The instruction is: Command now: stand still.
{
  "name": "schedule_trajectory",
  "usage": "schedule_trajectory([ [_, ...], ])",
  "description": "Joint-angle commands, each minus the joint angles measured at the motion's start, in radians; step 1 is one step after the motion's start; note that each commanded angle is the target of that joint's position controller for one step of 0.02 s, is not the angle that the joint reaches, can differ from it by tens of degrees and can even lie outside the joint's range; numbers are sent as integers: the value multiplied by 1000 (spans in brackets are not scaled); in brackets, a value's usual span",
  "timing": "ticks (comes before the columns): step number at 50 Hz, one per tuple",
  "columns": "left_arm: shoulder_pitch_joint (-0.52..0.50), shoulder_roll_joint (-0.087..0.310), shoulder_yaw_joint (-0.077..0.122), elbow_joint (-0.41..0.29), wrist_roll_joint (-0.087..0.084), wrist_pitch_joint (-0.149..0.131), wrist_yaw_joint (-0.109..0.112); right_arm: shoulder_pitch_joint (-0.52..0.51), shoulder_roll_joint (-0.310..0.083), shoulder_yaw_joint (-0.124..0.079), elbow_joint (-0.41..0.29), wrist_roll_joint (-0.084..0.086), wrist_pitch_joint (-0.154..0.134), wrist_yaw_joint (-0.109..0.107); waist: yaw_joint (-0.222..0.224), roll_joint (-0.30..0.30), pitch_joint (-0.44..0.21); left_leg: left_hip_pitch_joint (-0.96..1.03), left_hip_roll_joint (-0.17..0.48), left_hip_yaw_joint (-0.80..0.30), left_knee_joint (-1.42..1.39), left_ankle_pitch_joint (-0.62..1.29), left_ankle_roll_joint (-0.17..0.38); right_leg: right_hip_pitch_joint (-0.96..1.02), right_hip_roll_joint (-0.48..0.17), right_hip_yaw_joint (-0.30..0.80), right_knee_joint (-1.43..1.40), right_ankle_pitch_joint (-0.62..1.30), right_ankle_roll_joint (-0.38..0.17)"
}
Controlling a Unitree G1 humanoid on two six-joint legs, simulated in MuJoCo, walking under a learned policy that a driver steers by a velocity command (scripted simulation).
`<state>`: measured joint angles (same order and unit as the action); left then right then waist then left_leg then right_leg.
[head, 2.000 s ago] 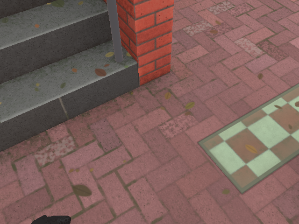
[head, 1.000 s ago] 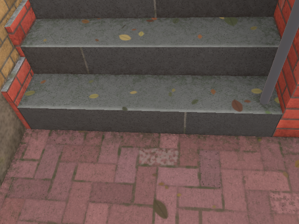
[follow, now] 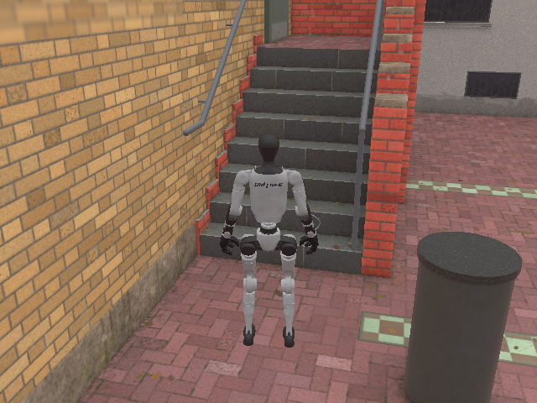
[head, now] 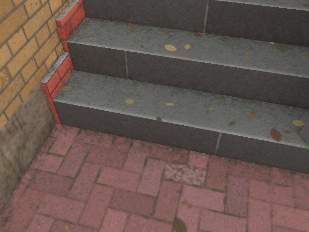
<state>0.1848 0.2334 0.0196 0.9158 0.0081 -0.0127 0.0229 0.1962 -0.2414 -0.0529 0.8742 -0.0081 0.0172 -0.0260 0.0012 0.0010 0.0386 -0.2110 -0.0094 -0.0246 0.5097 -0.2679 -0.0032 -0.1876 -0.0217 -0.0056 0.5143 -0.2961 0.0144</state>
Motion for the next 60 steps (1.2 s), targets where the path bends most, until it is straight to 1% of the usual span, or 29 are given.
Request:
schedule_trajectory([
  [1,-1,121,25,-24,-1,-9,3,-15,-102,-21,-25,1,-13,-7,6,6,-29,31,40,-44,-75,178,17,-29,-36,38,-99,139,-21],
  [9,6,113,22,32,-3,-6,6,-3,-100,-16,48,4,-12,-15,4,-2,-21,41,39,-35,-81,186,14,-26,-24,28,-109,149,-21],
  [12,31,133,31,52,-18,3,13,21,-105,-21,74,18,-11,-18,4,-30,13,-37,-9,8,-42,-278,42,-75,-10,39,-117,-301,-67],
  [14,53,147,34,47,-26,-10,16,1,-93,-17,63,23,-33,-15,17,-56,97,-152,-1,-3,-9,-389,62,-113,-69,138,-167,-482,-118],
  [17,127,208,57,72,-36,-41,9,-31,-45,-9,50,34,-84,7,26,-179,106,-235,-9,63,172,-177,55,-37,-256,413,-302,-533,-227],
  [19,77,201,56,52,-38,-49,3,-3,-41,-9,61,41,-101,21,-11,-171,113,-141,10,51,121,-173,88,-110,-270,418,-310,-460,-232],
  [20,15,188,52,30,-42,-48,-3,70,-39,-10,92,44,-105,24,-58,-159,107,3,2,60,-1,-149,103,-186,-220,336,-270,-396,-196],
  [21,-40,160,44,7,-41,-48,-7,167,-66,-22,136,42,-106,23,-97,-109,87,161,14,16,-74,-77,106,-272,-147,231,-167,-275,-147],
  [22,-94,96,28,-28,-38,-59,-9,288,-145,-45,177,37,-110,21,-131,97,57,286,147,-241,-187,-185,163,-404,-15,37,122,-125,-67],
  [23,-105,92,27,-67,-34,-82,-5,381,-245,-68,189,34,-118,33,-151,304,18,416,345,-601,-312,-135,283,-568,60,-22,414,-185,-29],
  [24,-96,132,38,-63,-47,-95,-9,341,-168,-42,177,14,-131,36,-116,187,27,430,388,-644,-303,-53,311,-669,25,68,603,-261,-42],
  [25,-54,127,37,-47,-59,-103,-19,297,-119,-26,161,11,-139,38,-80,125,40,439,360,-545,-284,20,285,-712,-11,96,679,-195,-67],
  [27,-69,123,41,-43,-50,-110,-31,248,-100,-13,145,16,-135,43,-55,63,51,429,315,-374,-300,171,227,-752,-73,68,660,-51,-87],
  [29,-95,101,41,-55,-37,-105,-47,261,-59,5,150,11,-116,37,-50,89,42,372,253,-233,-327,316,189,-681,-96,27,570,31,-70],
  [33,-248,35,11,-122,-27,-91,-61,243,-125,2,132,14,-100,1,-67,69,83,178,193,-98,-403,306,184,-510,-52,-43,238,201,-9],
  [36,-312,65,11,-157,-37,-82,-62,282,-160,-8,147,23,-108,-5,-71,106,103,144,217,-79,-447,247,179,-391,-21,-46,82,301,-13],
  [38,-320,96,19,-171,-33,-84,-65,273,-158,-11,155,28,-106,-6,-48,103,112,191,229,-54,-393,397,152,-358,-7,-30,12,322,-41],
  [39,-284,116,29,-166,-30,-87,-66,268,-156,-13,158,19,-101,-3,-22,121,81,213,229,-36,-337,563,134,-291,10,-34,5,339,-61],
  [40,-152,85,17,-110,56,-63,-61,264,-105,3,175,-31,-106,14,9,152,40,210,181,17,-236,754,107,-160,56,-111,21,300,-87],
  [41,17,102,29,-50,67,-61,-54,279,-101,2,179,-23,-106,18,66,144,-35,168,151,30,-57,843,80,37,81,-113,2,332,-115],
  [42,146,146,44,-13,75,-68,-44,289,-120,-1,182,-8,-107,18,126,116,-104,65,108,45,136,718,59,229,21,-72,-18,427,-128],
  [43,270,242,63,9,91,-73,-36,367,-50,14,163,-2,-106,17,113,-84,-258,-126,41,74,448,136,38,492,-263,172,97,851,-167],
  [44,294,311,83,14,42,-59,-39,502,-17,15,192,54,-94,6,85,-297,-491,-240,-104,-2,789,-411,26,605,-472,522,-12,1039,-339],
  [45,186,261,77,-8,-6,-48,-36,423,-101,-7,194,16,-82,2,49,-127,-415,-213,-39,-101,819,-299,41,419,-385,457,-89,874,-308],
  [47,-6,97,28,-25,-6,-49,-31,271,-56,5,163,-16,-75,13,-6,-69,-142,-236,34,-47,711,-180,39,129,-283,250,-175,707,-261],
  [48,-21,74,18,-18,-7,-51,-25,249,-54,4,159,-32,-64,17,-25,-78,-100,-191,56,-42,642,-160,36,37,-247,184,-209,694,-238],
  [51,-17,75,8,11,11,-62,-26,296,-10,18,186,-33,-26,21,-70,-92,-114,-16,41,3,505,-142,26,-129,-203,83,-242,690,-227],
  [54,11,101,9,34,19,-56,-25,222,-11,28,176,-29,-2,8,-52,-117,-96,-8,45,22,312,-126,28,-164,-198,93,-279,405,-235],
  [60,25,90,0,61,-3,-13,-15,164,-5,45,191,-32,-8,4,-49,-55,-16,131,29,36,13,32,44,-288,-177,157,-304,-156,-161],
])
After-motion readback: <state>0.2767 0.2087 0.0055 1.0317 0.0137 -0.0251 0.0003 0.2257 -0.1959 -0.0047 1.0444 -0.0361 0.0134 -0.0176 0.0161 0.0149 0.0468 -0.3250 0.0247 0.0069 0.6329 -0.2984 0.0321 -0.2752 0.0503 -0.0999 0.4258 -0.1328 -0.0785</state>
